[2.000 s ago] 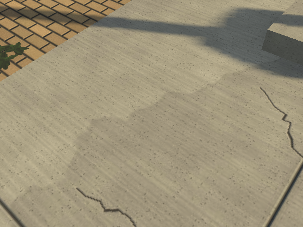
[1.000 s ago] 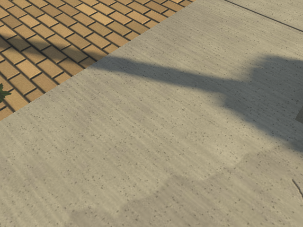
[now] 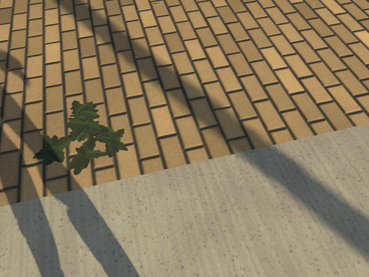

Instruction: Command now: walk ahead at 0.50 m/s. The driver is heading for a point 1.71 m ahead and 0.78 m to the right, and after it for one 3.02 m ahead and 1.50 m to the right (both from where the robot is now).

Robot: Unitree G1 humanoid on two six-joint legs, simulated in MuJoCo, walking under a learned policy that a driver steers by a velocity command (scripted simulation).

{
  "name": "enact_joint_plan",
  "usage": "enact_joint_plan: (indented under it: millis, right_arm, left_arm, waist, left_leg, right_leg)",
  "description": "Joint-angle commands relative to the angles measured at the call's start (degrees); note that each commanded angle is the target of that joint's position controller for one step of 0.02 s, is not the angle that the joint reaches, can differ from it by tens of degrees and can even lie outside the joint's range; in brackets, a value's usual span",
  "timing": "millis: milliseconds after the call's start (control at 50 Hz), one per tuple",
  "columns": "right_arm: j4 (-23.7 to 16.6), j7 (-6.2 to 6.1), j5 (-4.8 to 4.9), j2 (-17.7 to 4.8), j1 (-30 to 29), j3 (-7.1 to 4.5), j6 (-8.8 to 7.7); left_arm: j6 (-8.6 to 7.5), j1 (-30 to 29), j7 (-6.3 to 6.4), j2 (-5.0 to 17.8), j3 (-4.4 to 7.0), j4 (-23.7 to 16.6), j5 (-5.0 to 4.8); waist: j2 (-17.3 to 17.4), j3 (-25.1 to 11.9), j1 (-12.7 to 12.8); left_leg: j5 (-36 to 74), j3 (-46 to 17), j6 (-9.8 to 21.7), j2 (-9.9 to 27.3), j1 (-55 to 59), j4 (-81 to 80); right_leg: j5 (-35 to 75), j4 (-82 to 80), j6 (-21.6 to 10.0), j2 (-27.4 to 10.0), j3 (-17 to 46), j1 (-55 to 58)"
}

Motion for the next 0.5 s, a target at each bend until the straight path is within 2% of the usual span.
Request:
enact_joint_plan:
  millis: [20,60,80,160,200,220,240,260,280,300,320,340,360,380,420,500]
  right_arm:
    - [-5.2,0.24,-0.77,-1.8,-2.2,-0.18,-1.58]
    - [-5.9,0.59,-0.73,-0.5,-6.3,0.65,-2.14]
    - [-6.0,0.82,-0.46,-0.6,-8.0,0.77,-2.34]
    - [-7.1,1.47,0.42,-2.7,-12.8,0.23,-3.08]
    - [-7.0,1.52,0.6,-4.0,-11.7,-0.46,-3.54]
    - [-6.2,1.34,0.51,-4.8,-9.1,-1.0,-3.64]
    - [-5.1,0.86,0.11,-6.3,-4.2,-1.87,-3.71]
    - [-4.2,0.16,-0.94,-9.9,4.6,-2.95,-3.72]
    - [-3.1,0.11,-1.56,-14.7,9.0,-4.0,-2.71]
    - [-2.0,0.42,-0.92,-11.2,9.5,-3.44,-2.53]
    - [-2.2,0.48,-0.42,-7.7,7.2,-2.37,-2.68]
    - [-2.3,0.6,-0.57,-5.6,3.8,-1.59,-2.75]
    - [-2.1,0.77,-0.79,-3.7,1.1,-1.02,-2.79]
    - [-1.8,0.81,-1.12,-2.9,-0.7,-0.8,-2.94]
    - [-1.0,0.74,-1.05,-3.3,-1.6,-1.2,-3.51]
    - [1.2,0.2,-1.04,-5.9,-0.6,-2.2,-3.8]
  left_arm:
    - [-0.54,-1.1,0.37,8.0,1.58,-3.0,-0.96]
    - [0.02,-0.3,0.89,10.1,2.23,-2.5,-1.33]
    - [0.32,0.3,1.03,10.7,2.41,-2.2,-1.46]
    - [1.35,4.6,1.19,11.1,2.52,-0.8,-2.09]
    - [1.85,4.7,1.46,11.2,2.58,-0.7,-2.21]
    - [2.02,4.7,1.59,10.5,2.37,-0.7,-2.07]
    - [1.99,4.4,1.62,8.8,1.82,-1.0,-1.66]
    - [1.7,3.2,1.51,4.9,0.49,-2.4,-0.77]
    - [0.79,8.9,1.71,1.2,-0.71,-4.5,-1.35]
    - [0.67,8.5,1.9,6.4,0.41,-3.9,-2.7]
    - [0.97,4.8,1.89,9.2,1.33,-4.2,-2.75]
    - [1.41,3.0,1.9,8.9,1.49,-4.2,-2.24]
    - [1.83,2.0,1.79,8.3,1.6,-4.4,-1.76]
    - [2.37,1.6,1.53,7.4,1.67,-4.7,-1.69]
    - [3.23,0.9,1.13,5.3,1.3,-5.5,-1.76]
    - [3.72,-3.4,0.45,3.9,0.71,-7.6,-1.35]
  waist:
    - [-7.6,-1.4,-1.3]
    - [-7.1,-1.4,-0.2]
    - [-7.2,-1.3,0.4]
    - [-7.8,-1.2,1.8]
    - [-8.1,-1.5,0.0]
    - [-7.9,-2.4,-1.7]
    - [-7.6,-4.6,-4.2]
    - [-1.7,-10.9,-8.4]
    - [14.4,-17.0,-6.6]
    - [12.8,-14.4,-7.3]
    - [8.0,-8.0,-7.5]
    - [5.5,-4.9,-6.1]
    - [5.1,-2.4,-4.7]
    - [5.5,-0.7,-3.4]
    - [4.9,0.1,-2.3]
    - [1.8,0.7,-2.5]
  left_leg:
    - [2.2,0.1,-1.3,3.1,-7.2,-10.2]
    - [8.4,1.0,-2.1,2.2,-3.2,-19.7]
    - [11.8,1.3,-2.5,1.3,-0.8,-23.5]
    - [17.7,0.9,-2.7,-0.9,5.0,-32.0]
    - [17.7,0.6,-1.6,-1.0,10.4,-36.1]
    - [17.2,1.0,-0.6,-1.0,15.5,-37.8]
    - [15.7,0.4,0.8,0.3,23.3,-38.6]
    - [12.4,-8.7,4.3,10.0,35.6,-39.0]
    - [3.7,-29.7,12.2,22.9,48.4,-43.3]
    - [-8.7,-37.5,14.3,23.2,46.0,-46.9]
    - [-8.8,-30.2,12.3,20.7,40.8,-47.7]
    - [-3.1,-23.4,10.7,18.0,35.5,-48.8]
    - [2.6,-18.3,10.1,15.9,31.1,-50.2]
    - [7.3,-13.9,9.4,14.5,27.2,-51.8]
    - [14.2,-8.1,9.5,13.7,23.9,-54.1]
    - [22.7,0.4,9.9,13.7,24.2,-55.5]
  right_leg:
    - [9.2,-12.1,-12.0,-14.2,17.5,6.4]
    - [9.7,-12.4,-11.3,-12.8,14.4,4.1]
    - [9.5,-12.3,-10.8,-12.3,13.4,2.9]
    - [6.4,-9.9,-9.3,-13.2,15.3,3.4]
    - [2.9,-7.1,-7.6,-13.5,17.3,3.2]
    - [2.2,-4.6,-6.4,-12.5,17.2,1.9]
    - [3.2,1.0,-4.7,-9.8,16.0,-0.9]
    - [-3.1,16.7,-2.1,-5.7,11.7,-8.0]
    - [-22.4,34.1,0.6,-0.2,4.7,-24.3]
    - [-23.3,43.8,1.2,-3.0,6.7,-31.8]
    - [-18.3,47.1,1.1,-5.1,7.4,-33.8]
    - [-13.9,47.0,1.4,-6.6,6.6,-32.4]
    - [-10.8,45.3,1.8,-7.7,6.5,-31.1]
    - [-8.6,43.8,2.1,-8.9,6.7,-28.9]
    - [-5.5,42.2,2.7,-9.6,5.9,-26.8]
    - [3.1,32.9,3.8,-9.8,5.5,-27.5]
Keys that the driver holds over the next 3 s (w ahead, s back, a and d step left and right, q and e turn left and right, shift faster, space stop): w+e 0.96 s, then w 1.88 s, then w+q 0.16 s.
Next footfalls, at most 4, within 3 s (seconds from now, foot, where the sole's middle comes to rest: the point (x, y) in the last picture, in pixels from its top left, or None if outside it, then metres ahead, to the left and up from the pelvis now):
0.26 left None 0.28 0.14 -0.78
0.76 right None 0.48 -0.19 -0.78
1.24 left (239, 193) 0.83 -0.15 -0.78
1.78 right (325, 176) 0.92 -0.52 -0.78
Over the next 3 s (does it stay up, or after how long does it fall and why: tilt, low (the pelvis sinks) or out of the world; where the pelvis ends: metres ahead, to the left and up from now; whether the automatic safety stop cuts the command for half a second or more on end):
stays up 1.37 -0.75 0.00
